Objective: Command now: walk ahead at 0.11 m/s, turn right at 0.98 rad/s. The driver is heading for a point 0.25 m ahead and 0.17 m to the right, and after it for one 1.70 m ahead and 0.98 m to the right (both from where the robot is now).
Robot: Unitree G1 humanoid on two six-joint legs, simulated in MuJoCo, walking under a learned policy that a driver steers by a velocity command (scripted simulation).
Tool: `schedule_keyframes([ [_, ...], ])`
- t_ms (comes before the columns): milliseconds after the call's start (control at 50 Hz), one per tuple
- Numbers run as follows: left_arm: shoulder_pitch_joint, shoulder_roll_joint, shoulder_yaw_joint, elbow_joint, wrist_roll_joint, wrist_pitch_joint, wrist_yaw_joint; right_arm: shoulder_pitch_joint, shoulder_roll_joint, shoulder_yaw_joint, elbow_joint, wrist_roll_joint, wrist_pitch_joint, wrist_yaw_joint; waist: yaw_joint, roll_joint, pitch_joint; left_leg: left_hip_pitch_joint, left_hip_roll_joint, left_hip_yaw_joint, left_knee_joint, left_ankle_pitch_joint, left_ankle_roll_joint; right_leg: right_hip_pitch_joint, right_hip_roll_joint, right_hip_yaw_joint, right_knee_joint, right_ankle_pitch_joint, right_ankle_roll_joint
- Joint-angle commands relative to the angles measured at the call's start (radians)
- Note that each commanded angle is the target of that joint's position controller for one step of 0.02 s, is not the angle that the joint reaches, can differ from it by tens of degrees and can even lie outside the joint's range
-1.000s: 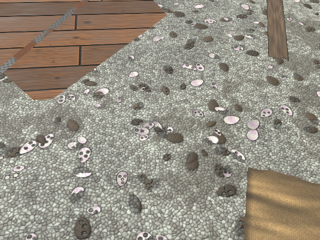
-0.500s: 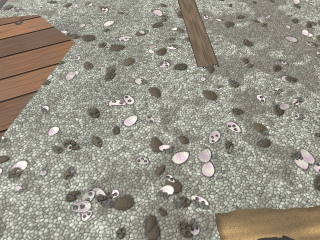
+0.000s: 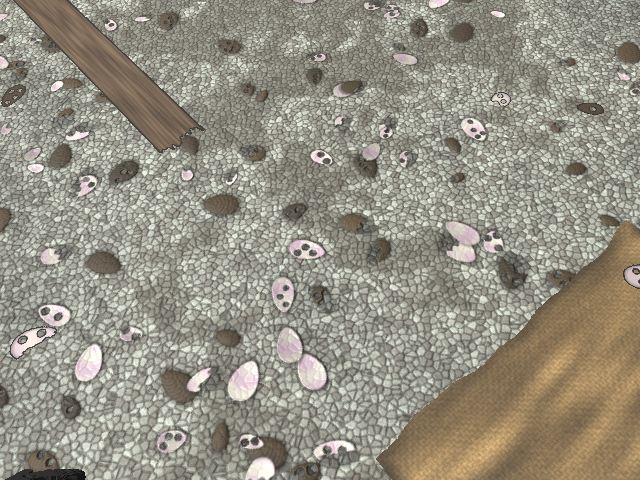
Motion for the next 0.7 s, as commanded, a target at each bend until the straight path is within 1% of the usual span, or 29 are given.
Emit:
schedule_keyframes([
  [20, 0.109, 0.043, 0.009, -0.038, 0.0, 0.011, -0.017, -0.124, -0.162, -0.047, -0.076, 0.012, -0.011, 0.003, 0.055, 0.108, -0.243, 0.06, 0.302, -0.133, -0.145, 0.147, 0.197, 0.212, -0.043, 0.016, -0.12, 0.118, -0.035],
  [80, 0.034, 0.074, 0.024, -0.065, 0.0, 0.029, -0.033, -0.109, -0.187, -0.06, -0.058, 0.025, -0.003, 0.018, 0.031, 0.122, -0.204, 0.084, 0.312, -0.076, -0.125, 0.03, 0.165, 0.252, -0.024, -0.032, -0.237, 0.1, -0.066],
  [120, 0.01, 0.079, 0.034, -0.078, 0.002, 0.035, -0.04, -0.089, -0.194, -0.066, -0.046, 0.036, 0.004, 0.025, 0.028, 0.109, -0.196, 0.13, 0.322, -0.051, -0.068, -0.01, 0.133, 0.282, 0.0, -0.066, -0.352, 0.077, -0.092],
  [140, 0.022, 0.081, 0.043, -0.074, 0.003, 0.036, -0.039, -0.076, -0.184, -0.065, -0.037, 0.043, 0.01, 0.027, 0.039, 0.088, -0.199, 0.131, 0.309, -0.022, -0.006, -0.055, 0.1, 0.331, 0.026, -0.084, -0.434, 0.106, -0.113],
  [160, 0.065, 0.103, 0.058, -0.06, 0.007, 0.035, -0.03, -0.03, -0.156, -0.061, -0.017, 0.043, 0.017, 0.031, 0.048, 0.038, -0.204, 0.088, 0.273, 0.014, 0.101, -0.119, 0.053, 0.419, 0.047, -0.062, -0.507, 0.156, -0.145],
  [180, 0.146, 0.216, 0.095, -0.052, 0.004, 0.027, -0.012, 0.014, -0.114, -0.051, -0.013, 0.024, 0.025, 0.035, 0.057, -0.209, -0.186, -0.107, 0.155, 0.108, 0.409, -0.333, -0.039, 0.573, -0.096, 0.209, -0.653, 0.49, -0.236],
  [200, 0.126, 0.307, 0.102, -0.083, 0.034, 0.002, -0.007, -0.064, -0.093, -0.037, -0.104, -0.007, 0.022, 0.025, 0.039, -0.372, -0.223, -0.419, -0.008, -0.02, 0.677, -0.587, -0.101, 0.643, -0.27, 0.614, -0.704, 0.477, -0.449],
  [220, 0.119, 0.246, 0.09, -0.096, 0.042, -0.029, -0.018, -0.13, -0.14, -0.049, -0.107, 0.0, 0.018, 0.018, 0.092, -0.21, -0.264, -0.455, -0.005, -0.179, 0.8, -0.555, -0.091, 0.642, -0.262, 0.578, -0.729, 0.48, -0.463],
  [240, 0.103, 0.22, 0.078, -0.085, 0.037, -0.048, -0.017, -0.135, -0.14, -0.05, -0.112, 0.019, 0.013, 0.015, 0.062, -0.173, -0.245, -0.46, 0.0, -0.216, 0.801, -0.465, -0.065, 0.617, -0.223, 0.508, -0.724, 0.456, -0.414],
  [260, 0.059, 0.191, 0.073, -0.088, 0.018, -0.052, -0.011, -0.102, -0.142, -0.053, -0.088, 0.015, 0.01, 0.008, 0.029, -0.101, -0.232, -0.446, 0.017, -0.232, 0.763, -0.385, -0.059, 0.595, -0.172, 0.444, -0.703, 0.427, -0.358],
  [280, 0.006, 0.162, 0.063, -0.099, 0.003, -0.043, -0.001, -0.09, -0.153, -0.057, -0.082, 0.003, 0.009, 0.002, 0.008, -0.093, -0.23, -0.416, 0.02, -0.236, 0.714, -0.334, -0.064, 0.556, -0.147, 0.402, -0.685, 0.451, -0.326],
  [300, -0.024, 0.15, 0.055, -0.114, 0.008, -0.035, 0.009, -0.083, -0.146, -0.056, -0.075, -0.002, 0.009, 0.005, -0.007, -0.106, -0.244, -0.344, 0.003, -0.226, 0.707, -0.298, -0.074, 0.499, -0.117, 0.369, -0.671, 0.509, -0.316],
  [320, -0.032, 0.144, 0.053, -0.118, 0.016, -0.029, 0.015, -0.072, -0.129, -0.052, -0.07, 0.001, 0.008, 0.01, -0.014, -0.103, -0.262, -0.304, -0.019, -0.22, 0.677, -0.273, -0.084, 0.476, -0.095, 0.357, -0.661, 0.543, -0.314],
  [340, -0.035, 0.137, 0.051, -0.119, 0.02, -0.024, 0.019, -0.05, -0.113, -0.046, -0.058, 0.009, 0.011, 0.014, -0.017, -0.094, -0.279, -0.278, -0.029, -0.208, 0.628, -0.256, -0.096, 0.477, -0.088, 0.335, -0.646, 0.567, -0.312],
  [360, -0.029, 0.131, 0.05, -0.118, 0.021, -0.023, 0.022, -0.044, -0.097, -0.039, -0.05, 0.014, 0.014, 0.018, -0.008, -0.089, -0.29, -0.25, -0.033, -0.202, 0.568, -0.245, -0.104, 0.476, -0.082, 0.328, -0.63, 0.577, -0.308],
  [400, -0.013, 0.127, 0.048, -0.108, 0.019, -0.018, 0.022, -0.052, -0.069, -0.024, -0.05, 0.018, 0.02, 0.025, 0.013, -0.101, -0.302, -0.181, -0.034, -0.198, 0.472, -0.236, -0.109, 0.453, -0.077, 0.335, -0.602, 0.564, -0.301],
  [420, -0.009, 0.127, 0.046, -0.104, 0.022, -0.015, 0.02, -0.053, -0.067, -0.022, -0.052, 0.019, 0.023, 0.029, 0.022, -0.117, -0.302, -0.147, -0.035, -0.195, 0.441, -0.235, -0.107, 0.434, -0.08, 0.347, -0.596, 0.553, -0.302],
  [460, -0.006, 0.121, 0.041, -0.097, 0.027, -0.013, 0.011, -0.049, -0.078, -0.023, -0.057, 0.023, 0.026, 0.034, 0.036, -0.145, -0.291, -0.104, -0.033, -0.191, 0.393, -0.25, -0.098, 0.41, -0.086, 0.385, -0.585, 0.528, -0.303],
  [500, -0.012, 0.109, 0.033, -0.09, 0.025, -0.013, 0.004, -0.04, -0.085, -0.024, -0.063, 0.025, 0.024, 0.039, 0.038, -0.166, -0.272, -0.07, -0.03, -0.186, 0.321, -0.259, -0.081, 0.405, -0.084, 0.424, -0.571, 0.494, -0.295],
  [520, -0.027, 0.1, 0.028, -0.088, 0.02, -0.013, 0.003, -0.02, -0.081, -0.025, -0.061, 0.024, 0.02, 0.042, 0.021, -0.169, -0.262, -0.028, -0.03, -0.178, 0.239, -0.217, -0.066, 0.393, -0.07, 0.43, -0.557, 0.46, -0.279],
  [540, -0.042, 0.086, 0.022, -0.087, 0.014, -0.013, 0.003, 0.01, -0.073, -0.025, -0.054, 0.02, 0.014, 0.046, -0.003, -0.166, -0.25, 0.049, -0.029, -0.166, 0.111, -0.11, -0.046, 0.362, -0.043, 0.426, -0.542, 0.393, -0.25],
  [560, -0.011, 0.053, 0.013, -0.077, 0.019, -0.016, 0.005, 0.018, -0.089, -0.027, -0.057, 0.002, 0.009, 0.045, 0.001, -0.119, -0.238, 0.12, 0.028, -0.219, 0.028, 0.01, -0.018, 0.32, 0.004, 0.399, -0.502, 0.264, -0.197],
  [580, 0.056, 0.004, -0.001, -0.076, 0.041, -0.021, 0.007, 0.004, -0.164, -0.037, -0.078, -0.022, 0.008, 0.039, 0.058, 0.111, -0.242, 0.175, 0.222, -0.421, -0.026, 0.208, 0.054, 0.244, 0.126, 0.269, -0.317, 0.004, -0.123],
  [600, 0.039, 0.045, 0.013, -0.092, 0.034, -0.029, 0.009, -0.013, -0.157, -0.031, -0.062, -0.039, 0.005, 0.038, 0.072, 0.291, -0.189, 0.083, 0.362, -0.621, -0.084, 0.261, 0.242, 0.168, 0.187, 0.18, -0.218, -0.257, -0.069],
  [620, 0.016, 0.118, 0.036, -0.074, 0.028, -0.032, 0.017, -0.024, -0.127, -0.026, -0.078, -0.029, -0.001, 0.034, 0.031, 0.226, -0.17, 0.068, 0.374, -0.633, -0.102, 0.2, 0.29, 0.152, 0.15, 0.187, -0.052, -0.288, -0.036],
  [640, -0.004, 0.132, 0.048, -0.062, 0.018, -0.03, 0.017, -0.019, -0.127, -0.029, -0.073, -0.014, 0.0, 0.027, 0.022, 0.172, -0.165, 0.096, 0.33, -0.577, -0.087, 0.151, 0.264, 0.117, 0.153, 0.186, 0.04, -0.251, -0.025],
  [660, 0.006, 0.103, 0.046, -0.04, 0.016, -0.022, 0.02, -0.028, -0.127, -0.029, -0.072, 0.002, 0.002, 0.021, 0.026, 0.133, -0.161, 0.114, 0.285, -0.51, -0.073, 0.119, 0.227, 0.101, 0.151, 0.188, 0.075, -0.22, -0.01],
  [680, 0.01, 0.075, 0.04, -0.034, 0.021, -0.015, 0.021, -0.037, -0.115, -0.025, -0.069, 0.015, 0.004, 0.016, 0.026, 0.127, -0.155, 0.133, 0.268, -0.472, -0.06, 0.132, 0.209, 0.091, 0.14, 0.199, 0.074, -0.184, 0.002],
  [700, 0.018, 0.035, 0.027, -0.023, 0.02, -0.012, 0.017, -0.038, -0.097, -0.018, -0.064, 0.017, 0.01, 0.012, 0.031, 0.12, -0.161, 0.136, 0.233, -0.413, -0.052, 0.163, 0.192, 0.12, 0.137, 0.178, 0.031, -0.164, 0.011],
])
Keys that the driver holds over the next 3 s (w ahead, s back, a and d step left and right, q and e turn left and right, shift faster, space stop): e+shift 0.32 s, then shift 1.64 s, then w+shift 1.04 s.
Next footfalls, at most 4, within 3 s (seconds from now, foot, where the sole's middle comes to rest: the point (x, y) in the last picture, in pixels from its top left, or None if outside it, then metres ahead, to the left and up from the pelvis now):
0.16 right None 0.10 -0.13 -0.77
0.56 left None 0.19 0.08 -0.77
0.86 right None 0.04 -0.13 -0.77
2.68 right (498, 403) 0.53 -0.31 -0.77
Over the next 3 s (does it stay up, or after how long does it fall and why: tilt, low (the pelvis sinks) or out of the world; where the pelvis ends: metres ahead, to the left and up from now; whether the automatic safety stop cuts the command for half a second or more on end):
stays up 0.63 -0.30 0.00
